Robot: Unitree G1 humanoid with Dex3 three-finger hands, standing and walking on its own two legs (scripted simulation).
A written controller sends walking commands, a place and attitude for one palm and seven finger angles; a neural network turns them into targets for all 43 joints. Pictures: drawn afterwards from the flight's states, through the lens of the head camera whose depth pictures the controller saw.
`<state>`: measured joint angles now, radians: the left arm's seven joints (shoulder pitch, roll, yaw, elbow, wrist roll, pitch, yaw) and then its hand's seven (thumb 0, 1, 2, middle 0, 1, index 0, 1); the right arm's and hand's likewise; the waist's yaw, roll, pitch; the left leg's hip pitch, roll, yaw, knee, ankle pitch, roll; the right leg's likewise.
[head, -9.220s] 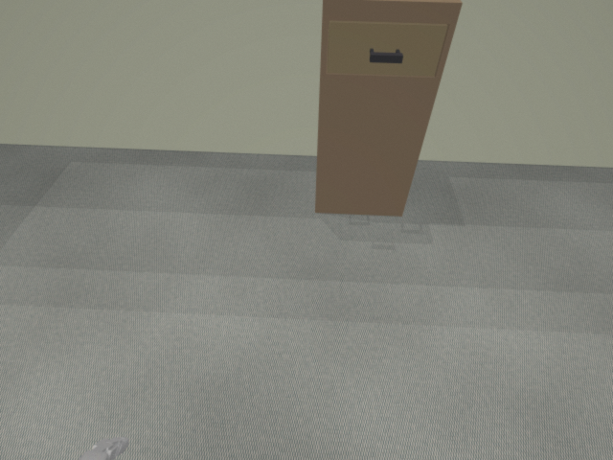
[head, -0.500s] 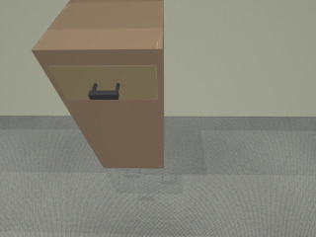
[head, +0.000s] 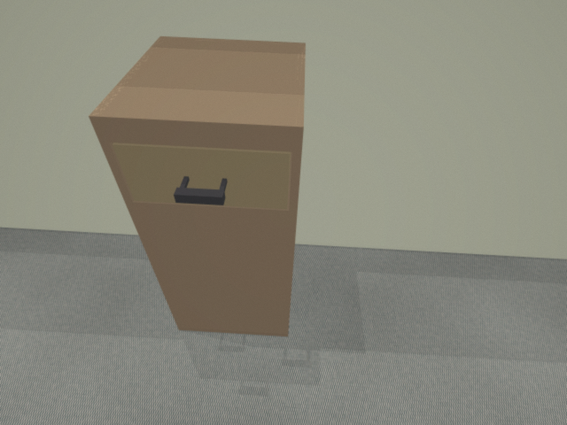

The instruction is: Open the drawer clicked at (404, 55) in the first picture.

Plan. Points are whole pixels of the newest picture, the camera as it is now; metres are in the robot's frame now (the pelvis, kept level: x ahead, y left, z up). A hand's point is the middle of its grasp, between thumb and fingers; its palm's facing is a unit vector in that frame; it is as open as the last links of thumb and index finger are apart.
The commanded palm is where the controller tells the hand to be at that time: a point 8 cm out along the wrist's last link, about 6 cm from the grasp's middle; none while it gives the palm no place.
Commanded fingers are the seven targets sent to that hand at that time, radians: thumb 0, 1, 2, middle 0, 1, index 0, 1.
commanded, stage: look again from close up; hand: left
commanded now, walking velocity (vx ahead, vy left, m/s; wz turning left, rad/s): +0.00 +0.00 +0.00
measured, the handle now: (202, 189) +0.57 +0.21 -0.01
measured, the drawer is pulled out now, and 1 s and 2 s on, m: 0.00 0.00 0.00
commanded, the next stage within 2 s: shuffle to correct the standing spot in 0.42 s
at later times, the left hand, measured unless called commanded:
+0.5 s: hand out of the picture -0.06 +0.18 -0.18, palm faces +0.03 -0.99 -0.13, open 7.4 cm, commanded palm none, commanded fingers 0.00 0.90 0.90 -0.20 -0.30 -0.20 -0.30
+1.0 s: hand out of the picture -0.02 +0.19 -0.18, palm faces +0.03 -0.99 -0.13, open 7.4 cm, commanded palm none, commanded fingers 0.00 0.90 0.90 -0.20 -0.30 -0.20 -0.30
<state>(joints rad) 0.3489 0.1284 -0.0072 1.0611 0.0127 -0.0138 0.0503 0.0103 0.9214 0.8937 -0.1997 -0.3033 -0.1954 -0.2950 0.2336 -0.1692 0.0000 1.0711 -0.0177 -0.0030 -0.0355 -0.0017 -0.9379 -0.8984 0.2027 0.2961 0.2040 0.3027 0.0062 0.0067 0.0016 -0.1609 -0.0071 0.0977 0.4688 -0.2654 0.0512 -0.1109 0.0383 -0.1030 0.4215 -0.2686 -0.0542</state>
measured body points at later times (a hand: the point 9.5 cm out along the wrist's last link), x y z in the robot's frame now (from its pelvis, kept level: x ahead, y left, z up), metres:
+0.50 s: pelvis -0.03 +0.04 +0.00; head -0.03 +0.05 +0.45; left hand -0.06 +0.23 -0.17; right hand -0.07 -0.17 -0.16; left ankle +0.00 +0.08 -0.74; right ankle -0.02 -0.08 -0.74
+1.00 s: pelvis +0.02 +0.04 -0.01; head +0.01 +0.05 +0.44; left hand -0.02 +0.24 -0.17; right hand -0.03 -0.17 -0.17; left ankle +0.00 +0.08 -0.74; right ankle -0.02 -0.07 -0.74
